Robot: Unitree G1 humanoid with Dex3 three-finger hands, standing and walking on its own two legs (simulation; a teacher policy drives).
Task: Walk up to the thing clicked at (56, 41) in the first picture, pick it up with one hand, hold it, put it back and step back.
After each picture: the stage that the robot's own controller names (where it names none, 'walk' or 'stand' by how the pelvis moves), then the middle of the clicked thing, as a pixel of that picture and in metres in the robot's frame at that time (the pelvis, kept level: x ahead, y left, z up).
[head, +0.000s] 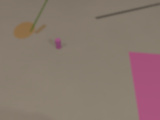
stand; (58, 43) +1.42 +0.26 -0.72
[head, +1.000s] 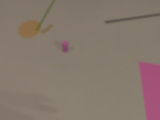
walk; (65, 46) +1.31 +0.15 -0.69
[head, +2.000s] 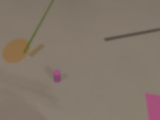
walk; (57, 76) +0.89 +0.19 -0.70
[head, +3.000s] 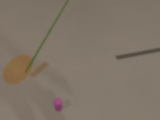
walk; (58, 104) +0.60 +0.20 -0.71
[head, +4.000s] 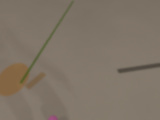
stand; out of the picture +0.48 +0.16 -0.70
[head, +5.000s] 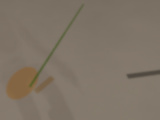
stand; out of the picture +0.45 +0.16 -0.72
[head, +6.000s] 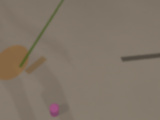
walk; (54, 110) +0.44 +0.13 -0.68
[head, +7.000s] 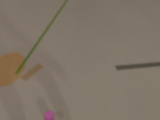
stand; (49, 117) +0.45 +0.12 -0.71
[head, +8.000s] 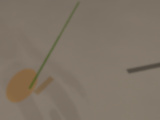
walk; out of the picture +0.44 +0.17 -0.70
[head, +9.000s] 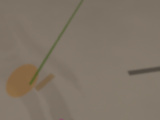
stand; out of the picture +0.43 +0.16 -0.71
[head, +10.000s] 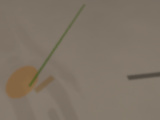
stand; out of the picture +0.45 +0.12 -0.71
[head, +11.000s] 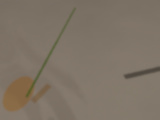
walk; out of the picture +0.40 +0.20 -0.71
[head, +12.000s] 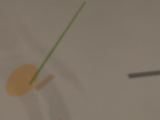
walk; out of the picture +0.43 +0.16 -0.71
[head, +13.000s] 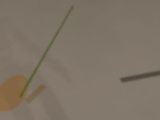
stand; out of the picture +0.36 +0.18 -0.72
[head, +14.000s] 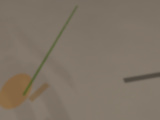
stand; out of the picture +0.37 +0.17 -0.72
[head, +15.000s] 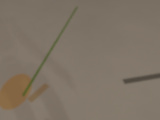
stand; out of the picture +0.37 +0.17 -0.72
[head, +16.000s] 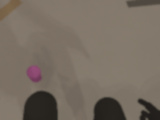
go down; (34, 74) +0.42 +0.22 -0.42
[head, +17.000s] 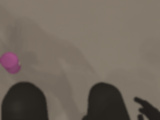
go down; (11, 63) +0.43 +0.26 -0.31
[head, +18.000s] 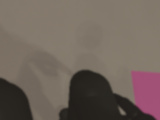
close in; out of the picture +0.39 +0.30 -0.22
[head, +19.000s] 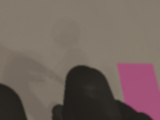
close; out of the picture +0.39 +0.30 -0.21
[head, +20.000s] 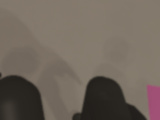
lift; out of the picture +0.34 +0.28 -0.13
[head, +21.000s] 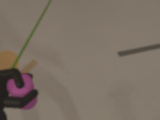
lift; (24, 92) +0.32 +0.18 +0.02
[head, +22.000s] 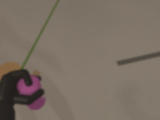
hold; (32, 93) +0.33 +0.17 -0.01
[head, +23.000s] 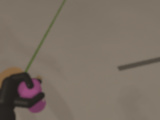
hold; (33, 96) +0.32 +0.17 -0.01
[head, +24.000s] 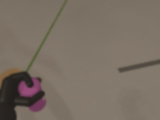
crouch; (33, 95) +0.33 +0.17 -0.01
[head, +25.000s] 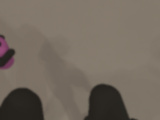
crouch; (0, 54) +0.44 +0.24 -0.11
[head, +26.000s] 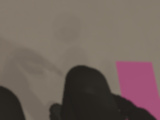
lower; out of the picture +0.39 +0.32 -0.22
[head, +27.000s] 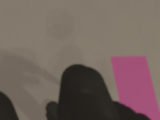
lower; out of the picture +0.40 +0.32 -0.22
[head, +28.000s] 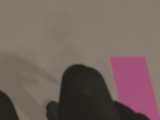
lower; out of the picture +0.40 +0.32 -0.22
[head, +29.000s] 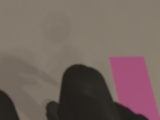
lower; out of the picture +0.40 +0.32 -0.22
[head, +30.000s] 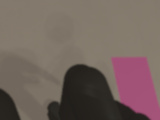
loosen; out of the picture +0.40 +0.32 -0.22
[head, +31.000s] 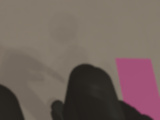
withdraw; out of the picture +0.39 +0.31 -0.22
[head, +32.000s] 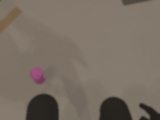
walk; (38, 76) +0.44 +0.23 -0.43
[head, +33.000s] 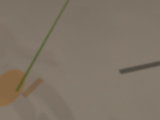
stand; out of the picture +0.38 +0.19 -0.66
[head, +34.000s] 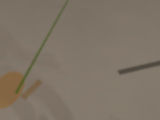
stand; out of the picture +0.38 +0.20 -0.67
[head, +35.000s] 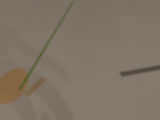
stand; out of the picture +0.40 +0.19 -0.69
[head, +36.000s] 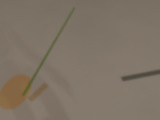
stand; out of the picture +0.39 +0.18 -0.72
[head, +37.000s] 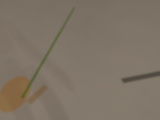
stand; out of the picture +0.36 +0.19 -0.73
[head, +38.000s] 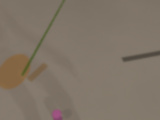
walk; (57, 116) +0.43 +0.14 -0.69
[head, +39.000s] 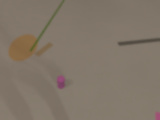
walk; (60, 82) +0.74 +0.11 -0.71
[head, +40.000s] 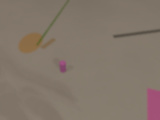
stand; (62, 66) +1.04 +0.18 -0.70
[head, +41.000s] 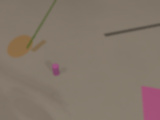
stand; (55, 69) +0.98 +0.22 -0.72
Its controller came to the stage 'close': yes
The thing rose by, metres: 0.70
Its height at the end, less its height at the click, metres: +0.00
